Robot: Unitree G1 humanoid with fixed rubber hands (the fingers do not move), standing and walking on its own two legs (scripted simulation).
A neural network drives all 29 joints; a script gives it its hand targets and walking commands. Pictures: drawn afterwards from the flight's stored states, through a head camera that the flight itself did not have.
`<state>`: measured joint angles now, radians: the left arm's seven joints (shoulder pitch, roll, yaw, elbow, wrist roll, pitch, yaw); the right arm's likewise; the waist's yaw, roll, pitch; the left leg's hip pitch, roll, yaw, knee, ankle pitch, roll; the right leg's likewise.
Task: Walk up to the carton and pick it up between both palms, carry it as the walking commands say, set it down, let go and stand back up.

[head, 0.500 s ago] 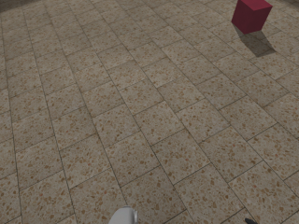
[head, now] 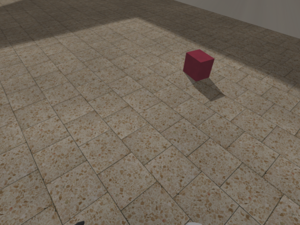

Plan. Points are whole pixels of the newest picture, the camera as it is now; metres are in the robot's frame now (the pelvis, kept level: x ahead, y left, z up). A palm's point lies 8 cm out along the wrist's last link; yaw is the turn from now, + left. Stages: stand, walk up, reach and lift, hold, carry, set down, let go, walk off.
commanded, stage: walk up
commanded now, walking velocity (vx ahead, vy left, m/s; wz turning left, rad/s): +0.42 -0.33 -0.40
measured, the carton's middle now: (197, 65) +1.98 -0.52 -0.62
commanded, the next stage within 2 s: none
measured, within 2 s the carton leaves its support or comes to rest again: neither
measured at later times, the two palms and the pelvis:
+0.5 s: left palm (95, 221) +0.19 +0.19 -0.16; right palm (245, 162) +0.37 -0.30 -0.08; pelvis +0.21 -0.04 +0.00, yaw -7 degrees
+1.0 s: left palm (136, 148) +0.44 +0.08 -0.13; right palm (263, 170) +0.37 -0.40 -0.14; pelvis +0.42 -0.16 +0.00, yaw -12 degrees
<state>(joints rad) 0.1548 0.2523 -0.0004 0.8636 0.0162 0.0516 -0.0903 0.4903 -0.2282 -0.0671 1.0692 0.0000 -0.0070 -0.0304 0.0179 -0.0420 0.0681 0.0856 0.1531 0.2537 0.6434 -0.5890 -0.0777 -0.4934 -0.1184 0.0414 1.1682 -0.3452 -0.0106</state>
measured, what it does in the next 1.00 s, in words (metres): walks ahead: right foot, then left foot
